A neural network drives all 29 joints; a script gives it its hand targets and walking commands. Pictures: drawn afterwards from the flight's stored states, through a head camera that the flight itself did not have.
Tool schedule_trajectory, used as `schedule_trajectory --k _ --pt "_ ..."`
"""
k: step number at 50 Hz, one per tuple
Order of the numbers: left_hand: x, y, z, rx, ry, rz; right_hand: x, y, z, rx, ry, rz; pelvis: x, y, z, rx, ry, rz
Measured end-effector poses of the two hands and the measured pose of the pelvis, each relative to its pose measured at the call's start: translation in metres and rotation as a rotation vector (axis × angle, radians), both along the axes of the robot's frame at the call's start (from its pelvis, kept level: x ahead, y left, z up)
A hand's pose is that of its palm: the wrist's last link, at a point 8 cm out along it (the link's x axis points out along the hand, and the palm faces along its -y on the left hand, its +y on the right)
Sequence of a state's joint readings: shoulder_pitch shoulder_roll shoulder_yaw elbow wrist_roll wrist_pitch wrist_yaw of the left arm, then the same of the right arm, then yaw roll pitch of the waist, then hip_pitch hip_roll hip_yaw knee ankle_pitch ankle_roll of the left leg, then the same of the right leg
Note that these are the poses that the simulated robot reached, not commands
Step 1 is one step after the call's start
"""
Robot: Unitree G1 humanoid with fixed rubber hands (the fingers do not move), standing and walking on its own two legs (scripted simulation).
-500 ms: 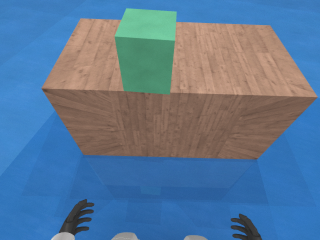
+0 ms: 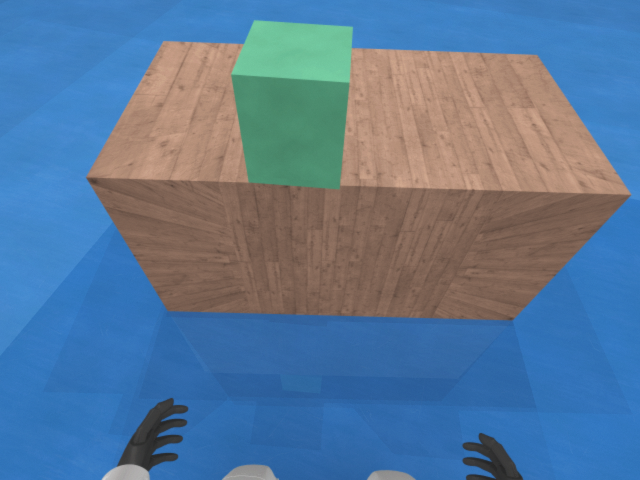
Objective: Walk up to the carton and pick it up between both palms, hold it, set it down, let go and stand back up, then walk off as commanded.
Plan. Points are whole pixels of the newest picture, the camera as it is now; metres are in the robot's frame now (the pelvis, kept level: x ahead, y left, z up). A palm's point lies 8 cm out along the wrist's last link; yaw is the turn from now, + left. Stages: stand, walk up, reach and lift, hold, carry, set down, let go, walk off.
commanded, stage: stand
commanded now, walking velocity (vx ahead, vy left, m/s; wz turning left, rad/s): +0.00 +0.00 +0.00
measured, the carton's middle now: (298, 108) +0.78 +0.06 +0.00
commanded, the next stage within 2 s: walk up in 0.46 s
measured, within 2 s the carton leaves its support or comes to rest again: neither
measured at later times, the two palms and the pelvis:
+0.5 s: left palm out of the picture +0.12 +0.24 -0.09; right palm out of the picture +0.09 -0.24 -0.11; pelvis -0.02 +0.00 +0.00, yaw +0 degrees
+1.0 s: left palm out of the picture +0.09 +0.33 -0.12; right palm out of the picture +0.13 -0.22 -0.08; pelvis +0.02 +0.06 -0.01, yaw +2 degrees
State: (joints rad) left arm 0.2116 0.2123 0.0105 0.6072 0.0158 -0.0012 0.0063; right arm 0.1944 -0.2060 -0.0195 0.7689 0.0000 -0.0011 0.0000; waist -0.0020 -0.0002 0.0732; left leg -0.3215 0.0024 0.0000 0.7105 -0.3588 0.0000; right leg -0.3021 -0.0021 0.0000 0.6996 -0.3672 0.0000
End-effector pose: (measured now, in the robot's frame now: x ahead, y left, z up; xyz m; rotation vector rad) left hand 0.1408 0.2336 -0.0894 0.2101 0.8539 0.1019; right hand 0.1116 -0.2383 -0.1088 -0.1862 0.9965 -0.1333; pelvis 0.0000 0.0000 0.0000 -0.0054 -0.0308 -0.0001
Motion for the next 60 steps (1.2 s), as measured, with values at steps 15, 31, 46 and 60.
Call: schedule_trajectory --k 15,31,46,60 --pt "-0.010 0.001 0.002 0.000 -0.015 0.001 -0.015 0.000 -0.002 0.000 0.012 -0.006 -0.011 0.000 0.000 0.000 -0.015 0.000" --pt "-0.023 0.004 0.000 0.005 -0.001 0.008 -0.030 -0.001 -0.005 0.006 0.029 -0.010 -0.020 0.000 0.000 0.000 -0.028 0.000" --pt "-0.064 0.071 -0.027 0.027 0.137 0.069 0.014 0.005 0.021 -0.098 -0.043 0.016 0.008 0.041 -0.007 -0.040 -0.020 0.028" --pt "0.013 0.109 -0.025 0.041 0.145 0.005 0.004 0.011 0.052 -0.219 0.024 -0.093 0.065 0.065 0.005 -0.058 -0.003 0.032"
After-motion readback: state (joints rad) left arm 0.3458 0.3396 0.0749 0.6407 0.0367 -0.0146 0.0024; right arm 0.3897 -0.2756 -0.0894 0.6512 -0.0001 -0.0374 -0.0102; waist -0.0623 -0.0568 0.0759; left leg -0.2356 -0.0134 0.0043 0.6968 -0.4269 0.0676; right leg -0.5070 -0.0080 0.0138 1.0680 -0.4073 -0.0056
